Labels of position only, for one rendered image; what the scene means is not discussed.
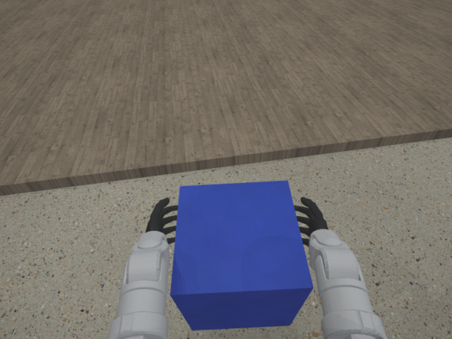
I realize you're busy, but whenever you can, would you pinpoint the robot left forearm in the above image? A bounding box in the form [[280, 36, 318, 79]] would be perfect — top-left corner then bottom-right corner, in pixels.
[[108, 231, 170, 339]]

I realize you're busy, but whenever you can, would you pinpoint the robot right forearm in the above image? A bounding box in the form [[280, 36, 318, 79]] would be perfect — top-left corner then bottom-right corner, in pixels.
[[309, 229, 388, 339]]

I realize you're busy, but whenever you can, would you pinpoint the carton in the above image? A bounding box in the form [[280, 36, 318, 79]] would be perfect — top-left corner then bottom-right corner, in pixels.
[[170, 180, 314, 331]]

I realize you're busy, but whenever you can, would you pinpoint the robot left hand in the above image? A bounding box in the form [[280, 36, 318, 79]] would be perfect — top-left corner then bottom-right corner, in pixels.
[[145, 198, 178, 244]]

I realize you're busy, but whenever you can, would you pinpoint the robot right hand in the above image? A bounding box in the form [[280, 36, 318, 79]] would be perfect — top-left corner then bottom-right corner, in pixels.
[[294, 197, 328, 246]]

